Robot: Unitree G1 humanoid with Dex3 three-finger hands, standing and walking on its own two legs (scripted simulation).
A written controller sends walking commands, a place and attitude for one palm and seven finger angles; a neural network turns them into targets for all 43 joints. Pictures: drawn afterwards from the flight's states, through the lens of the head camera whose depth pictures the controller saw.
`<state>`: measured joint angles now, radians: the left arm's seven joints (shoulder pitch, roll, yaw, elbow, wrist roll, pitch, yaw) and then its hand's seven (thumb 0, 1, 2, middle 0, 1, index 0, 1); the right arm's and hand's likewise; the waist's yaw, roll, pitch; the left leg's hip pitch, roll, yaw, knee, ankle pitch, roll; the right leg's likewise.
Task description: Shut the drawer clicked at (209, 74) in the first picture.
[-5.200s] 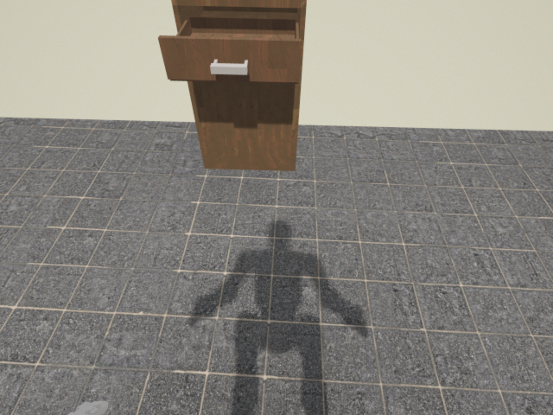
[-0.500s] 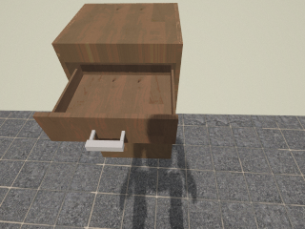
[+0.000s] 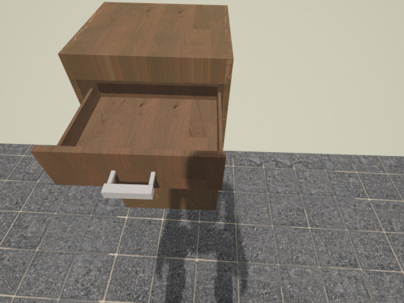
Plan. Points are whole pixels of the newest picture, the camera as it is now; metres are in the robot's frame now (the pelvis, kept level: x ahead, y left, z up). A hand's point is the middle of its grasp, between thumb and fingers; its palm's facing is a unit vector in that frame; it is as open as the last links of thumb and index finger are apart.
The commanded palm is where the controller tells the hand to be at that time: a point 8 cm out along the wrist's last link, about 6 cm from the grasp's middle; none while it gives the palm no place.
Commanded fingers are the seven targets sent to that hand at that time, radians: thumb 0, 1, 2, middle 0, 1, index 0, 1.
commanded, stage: look again from close up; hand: left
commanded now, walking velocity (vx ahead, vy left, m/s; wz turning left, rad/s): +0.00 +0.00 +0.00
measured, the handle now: (130, 183) +0.39 +0.20 -0.03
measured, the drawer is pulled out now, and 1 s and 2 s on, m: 0.30 0.30 0.30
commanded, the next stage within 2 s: shuffle to correct the standing spot in 0.54 s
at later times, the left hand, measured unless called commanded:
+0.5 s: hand out of the picture +0.09 +0.23 -0.18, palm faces -0.01 -0.97 -0.24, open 7.4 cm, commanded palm none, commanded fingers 0.00 0.90 0.90 -0.20 -0.30 -0.20 -0.30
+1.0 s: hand out of the picture +0.06 +0.22 -0.17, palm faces -0.08 -0.97 -0.22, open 7.4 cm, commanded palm none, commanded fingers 0.00 0.90 0.90 -0.20 -0.30 -0.20 -0.30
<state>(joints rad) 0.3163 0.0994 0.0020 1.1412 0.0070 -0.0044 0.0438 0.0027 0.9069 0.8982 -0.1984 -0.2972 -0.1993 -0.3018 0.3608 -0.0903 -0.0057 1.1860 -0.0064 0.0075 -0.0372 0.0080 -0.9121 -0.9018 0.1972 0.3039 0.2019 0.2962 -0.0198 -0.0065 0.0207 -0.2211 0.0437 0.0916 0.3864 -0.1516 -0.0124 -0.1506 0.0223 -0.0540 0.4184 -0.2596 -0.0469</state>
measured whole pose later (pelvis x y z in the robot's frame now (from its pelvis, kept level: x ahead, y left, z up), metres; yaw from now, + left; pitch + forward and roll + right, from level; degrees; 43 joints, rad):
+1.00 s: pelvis +0.05 +0.03 -0.01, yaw -3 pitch +0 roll +1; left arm 0.29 0.17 0.03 1.04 0.03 0.04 0.00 0.00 0.90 0.90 -0.20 -0.30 -0.20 -0.30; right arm 0.33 -0.20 -0.03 1.10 -0.03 0.01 -0.04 0.01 -0.91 -0.90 0.20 0.30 0.21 0.30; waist -0.03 0.01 0.05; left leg -0.19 0.00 0.15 0.46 -0.28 0.04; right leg -0.32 -0.06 -0.06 0.67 -0.40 -0.01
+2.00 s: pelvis +0.09 +0.04 -0.01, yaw -2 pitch +1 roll -1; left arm 0.20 0.22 -0.01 0.89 0.02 0.02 0.05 0.00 0.90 0.90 -0.20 -0.30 -0.20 -0.30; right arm 0.24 -0.18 0.00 0.96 -0.02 0.03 0.00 0.01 -0.91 -0.90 0.20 0.30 0.20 0.30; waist -0.02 -0.01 0.05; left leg -0.31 0.00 0.07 0.60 -0.31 0.05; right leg -0.23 -0.05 -0.08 0.57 -0.35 0.02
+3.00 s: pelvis +0.11 +0.05 +0.00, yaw -2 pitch +0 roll +0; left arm 0.29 0.16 0.00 1.08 0.02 0.01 0.05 0.00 0.90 0.90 -0.20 -0.30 -0.20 -0.30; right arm 0.26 -0.15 -0.01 1.12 0.00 0.00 -0.02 0.01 -0.91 -0.90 0.20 0.30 0.20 0.30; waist 0.00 -0.01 0.04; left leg -0.19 -0.04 0.08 0.46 -0.27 0.07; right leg -0.12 -0.08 -0.07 0.45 -0.31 0.05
